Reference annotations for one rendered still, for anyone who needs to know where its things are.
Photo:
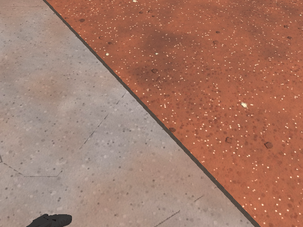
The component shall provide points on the left robot hand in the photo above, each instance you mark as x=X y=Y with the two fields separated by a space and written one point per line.
x=45 y=220

